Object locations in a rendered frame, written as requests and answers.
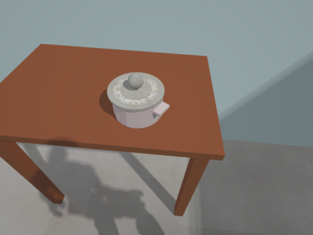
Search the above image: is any knob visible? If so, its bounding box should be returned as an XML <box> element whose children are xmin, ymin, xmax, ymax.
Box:
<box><xmin>128</xmin><ymin>73</ymin><xmax>143</xmax><ymax>89</ymax></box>

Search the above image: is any pot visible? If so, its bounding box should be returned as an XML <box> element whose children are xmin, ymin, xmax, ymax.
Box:
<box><xmin>112</xmin><ymin>99</ymin><xmax>170</xmax><ymax>129</ymax></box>

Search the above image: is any table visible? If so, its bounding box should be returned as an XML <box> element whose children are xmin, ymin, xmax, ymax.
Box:
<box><xmin>0</xmin><ymin>44</ymin><xmax>225</xmax><ymax>216</ymax></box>

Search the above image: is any lid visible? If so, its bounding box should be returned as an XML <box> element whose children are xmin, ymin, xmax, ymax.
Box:
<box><xmin>107</xmin><ymin>72</ymin><xmax>165</xmax><ymax>112</ymax></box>

